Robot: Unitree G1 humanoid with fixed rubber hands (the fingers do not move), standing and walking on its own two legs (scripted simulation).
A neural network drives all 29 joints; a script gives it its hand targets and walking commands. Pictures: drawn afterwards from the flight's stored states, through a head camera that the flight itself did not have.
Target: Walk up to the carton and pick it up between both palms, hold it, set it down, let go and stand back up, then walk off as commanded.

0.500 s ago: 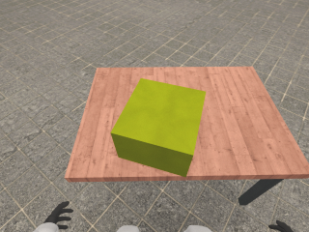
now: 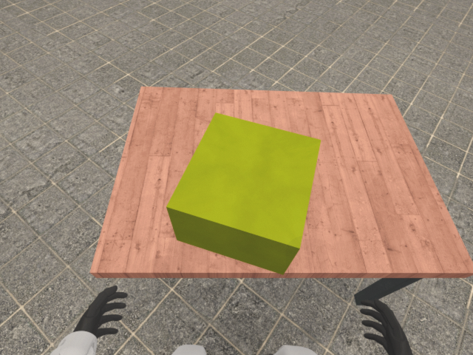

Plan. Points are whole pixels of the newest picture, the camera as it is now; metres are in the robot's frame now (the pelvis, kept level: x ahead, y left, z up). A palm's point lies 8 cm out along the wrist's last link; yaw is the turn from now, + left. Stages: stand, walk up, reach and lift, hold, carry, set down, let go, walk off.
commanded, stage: reach and lift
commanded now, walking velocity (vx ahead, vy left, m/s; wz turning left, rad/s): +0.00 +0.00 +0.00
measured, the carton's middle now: (248, 190) +0.47 +0.00 -0.12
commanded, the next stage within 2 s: none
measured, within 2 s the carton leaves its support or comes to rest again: neither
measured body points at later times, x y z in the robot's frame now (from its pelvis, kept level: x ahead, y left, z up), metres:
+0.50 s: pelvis -0.01 +0.00 +0.00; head +0.03 +0.03 +0.45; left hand +0.18 +0.29 -0.06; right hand +0.16 -0.19 -0.08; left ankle +0.00 +0.13 -0.73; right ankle +0.02 -0.13 -0.73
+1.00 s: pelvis +0.00 +0.02 +0.00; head +0.04 +0.06 +0.45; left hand +0.21 +0.31 -0.05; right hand +0.19 -0.15 -0.05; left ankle +0.00 +0.13 -0.73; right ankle +0.02 -0.13 -0.73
